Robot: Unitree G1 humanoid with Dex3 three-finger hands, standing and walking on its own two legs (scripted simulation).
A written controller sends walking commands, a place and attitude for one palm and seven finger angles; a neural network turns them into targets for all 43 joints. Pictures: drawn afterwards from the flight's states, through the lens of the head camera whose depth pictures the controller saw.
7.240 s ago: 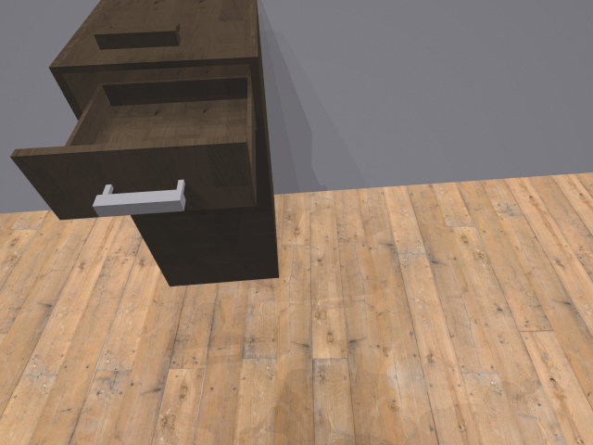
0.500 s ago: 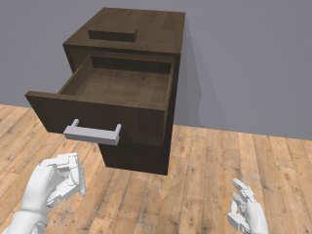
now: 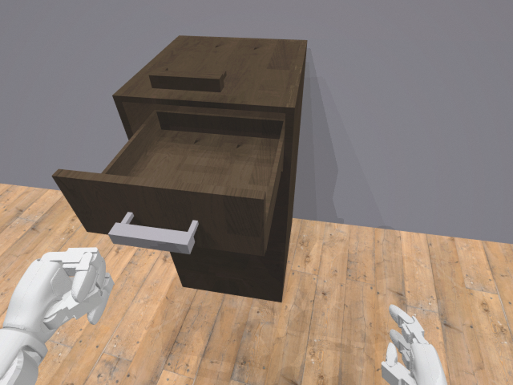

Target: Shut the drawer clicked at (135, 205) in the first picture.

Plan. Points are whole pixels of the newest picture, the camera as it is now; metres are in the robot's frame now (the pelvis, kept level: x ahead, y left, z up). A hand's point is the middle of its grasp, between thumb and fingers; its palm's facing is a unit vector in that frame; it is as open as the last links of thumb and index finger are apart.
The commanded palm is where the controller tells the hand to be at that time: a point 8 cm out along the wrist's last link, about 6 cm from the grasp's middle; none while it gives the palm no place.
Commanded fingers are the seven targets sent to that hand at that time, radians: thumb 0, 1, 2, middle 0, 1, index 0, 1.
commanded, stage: raise the hand and make a fist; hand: left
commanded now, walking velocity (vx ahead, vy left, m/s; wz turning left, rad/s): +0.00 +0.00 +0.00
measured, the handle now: (156, 229) +0.36 +0.23 +0.04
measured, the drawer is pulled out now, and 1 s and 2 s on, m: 0.27 0.27 0.27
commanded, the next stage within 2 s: bring the fist close to the handle in 0.20 s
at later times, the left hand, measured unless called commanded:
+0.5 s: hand (110, 293) +0.20 +0.22 +0.11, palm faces -0.01 -1.00 -0.07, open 3.3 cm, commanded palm +0.17 +0.27 +0.12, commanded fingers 0.00 0.90 0.90 -1.40 -1.60 -1.40 -1.60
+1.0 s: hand (138, 286) +0.24 +0.21 +0.07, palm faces -0.04 -1.00 -0.06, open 3.3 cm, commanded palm +0.22 +0.26 +0.07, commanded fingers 0.00 0.90 0.90 -1.40 -1.60 -1.40 -1.60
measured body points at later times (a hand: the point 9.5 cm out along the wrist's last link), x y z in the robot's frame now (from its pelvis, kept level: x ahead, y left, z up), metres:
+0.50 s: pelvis -0.01 +0.00 +0.00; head -0.02 -0.02 +0.45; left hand +0.19 +0.27 +0.12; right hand +0.18 -0.22 -0.06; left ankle -0.02 +0.13 -0.72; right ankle -0.01 -0.12 -0.72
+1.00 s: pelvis -0.01 +0.01 -0.01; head +0.01 +0.00 +0.44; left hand +0.23 +0.26 +0.07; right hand +0.15 -0.23 -0.09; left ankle -0.02 +0.13 -0.72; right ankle -0.01 -0.12 -0.72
